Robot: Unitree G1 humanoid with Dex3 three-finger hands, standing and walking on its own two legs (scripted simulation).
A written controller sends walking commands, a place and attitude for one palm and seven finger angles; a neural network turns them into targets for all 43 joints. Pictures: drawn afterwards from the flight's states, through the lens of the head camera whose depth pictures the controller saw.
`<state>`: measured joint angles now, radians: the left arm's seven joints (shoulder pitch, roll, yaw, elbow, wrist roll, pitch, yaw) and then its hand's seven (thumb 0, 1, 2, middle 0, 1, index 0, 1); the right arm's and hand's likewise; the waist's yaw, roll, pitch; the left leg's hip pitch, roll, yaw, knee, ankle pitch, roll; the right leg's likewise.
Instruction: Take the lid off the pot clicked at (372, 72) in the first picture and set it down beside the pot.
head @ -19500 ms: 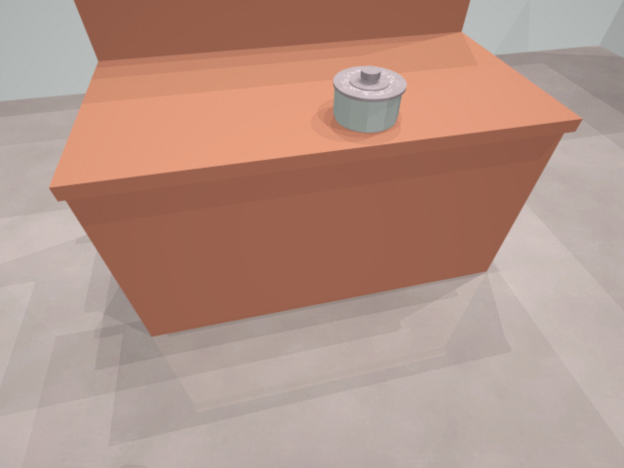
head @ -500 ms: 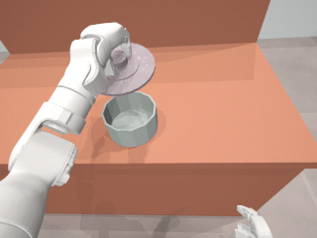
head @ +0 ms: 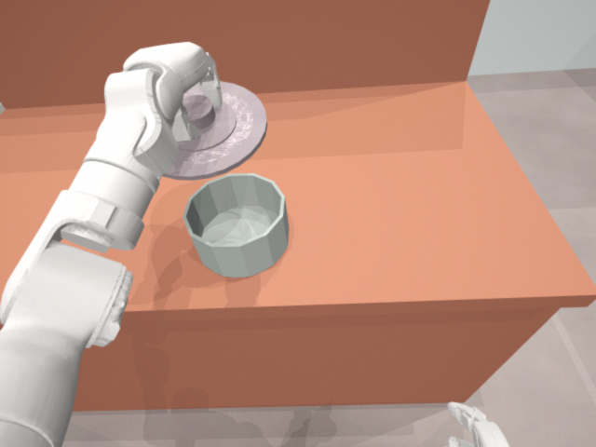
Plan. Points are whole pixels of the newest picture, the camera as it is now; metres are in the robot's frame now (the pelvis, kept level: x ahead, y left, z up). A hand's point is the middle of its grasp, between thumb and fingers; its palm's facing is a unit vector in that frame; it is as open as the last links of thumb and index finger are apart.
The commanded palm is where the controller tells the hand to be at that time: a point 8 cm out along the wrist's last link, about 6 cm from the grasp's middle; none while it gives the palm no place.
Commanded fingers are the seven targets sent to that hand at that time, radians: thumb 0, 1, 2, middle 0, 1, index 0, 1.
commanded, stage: move the lid sideways beside the pot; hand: left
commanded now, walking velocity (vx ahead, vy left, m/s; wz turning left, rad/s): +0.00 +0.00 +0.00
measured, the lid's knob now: (195, 112) +0.49 +0.14 +0.22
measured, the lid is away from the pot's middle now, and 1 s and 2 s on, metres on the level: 0.02 0.16 0.24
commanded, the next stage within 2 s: lower the lid onto the table in 1.84 s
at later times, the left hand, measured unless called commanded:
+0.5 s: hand (126, 129) +0.44 +0.22 +0.23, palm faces -0.21 -0.05 -0.98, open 8.3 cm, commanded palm +0.44 +0.22 +0.29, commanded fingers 0.00 0.54 1.09 -0.95 -1.07 -0.83 -1.00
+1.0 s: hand (79, 129) +0.45 +0.28 +0.22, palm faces -0.22 -0.06 -0.97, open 8.3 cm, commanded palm +0.44 +0.28 +0.29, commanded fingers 0.00 0.54 1.09 -0.95 -1.07 -0.83 -1.00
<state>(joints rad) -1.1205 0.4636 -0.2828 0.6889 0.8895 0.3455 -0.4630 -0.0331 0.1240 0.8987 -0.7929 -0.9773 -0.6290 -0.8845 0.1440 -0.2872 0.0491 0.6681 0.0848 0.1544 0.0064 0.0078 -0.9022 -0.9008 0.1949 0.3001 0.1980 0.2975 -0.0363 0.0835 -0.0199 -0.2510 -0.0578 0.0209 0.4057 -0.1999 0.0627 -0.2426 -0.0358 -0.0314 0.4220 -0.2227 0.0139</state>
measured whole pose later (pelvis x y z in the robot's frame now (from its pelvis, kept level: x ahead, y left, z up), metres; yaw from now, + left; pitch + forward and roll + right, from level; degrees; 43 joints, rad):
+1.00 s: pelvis +0.00 +0.02 +0.00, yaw +1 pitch +4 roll -1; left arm -1.06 0.73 -0.15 0.70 0.90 0.17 -0.55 -0.04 0.13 0.90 -0.80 -0.98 -0.62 -0.88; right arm 0.18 -0.31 0.03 0.65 0.10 0.18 0.00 0.01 -0.90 -0.90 0.20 0.30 0.20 0.30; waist -0.05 0.06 0.02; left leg -0.29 -0.06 0.01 0.43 -0.21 0.09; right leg -0.24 -0.04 -0.04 0.37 -0.20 0.03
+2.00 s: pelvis +0.00 +0.03 +0.00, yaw +2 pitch +6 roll -3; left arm -1.09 0.87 -0.08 0.79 0.88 0.01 -0.57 -0.04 0.13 0.90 -0.80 -0.98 -0.62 -0.88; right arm 0.22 -0.32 0.03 0.68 0.11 0.18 -0.01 0.01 -0.90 -0.90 0.20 0.30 0.20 0.30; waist -0.03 0.05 0.02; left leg -0.34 -0.08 -0.01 0.46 -0.22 0.11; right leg -0.25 -0.05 -0.06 0.34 -0.19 0.02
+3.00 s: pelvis +0.01 +0.03 +0.00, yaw +1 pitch +8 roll -3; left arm -1.01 0.84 -0.05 0.94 0.91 -0.10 -0.50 -0.05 0.14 0.90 -0.80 -0.99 -0.61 -0.88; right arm 0.24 -0.30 0.03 0.67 0.10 0.17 -0.01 0.00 -0.90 -0.90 0.20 0.30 0.20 0.30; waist -0.06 0.03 0.01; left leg -0.39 -0.06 0.00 0.51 -0.25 0.10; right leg -0.31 -0.03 -0.04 0.38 -0.21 0.03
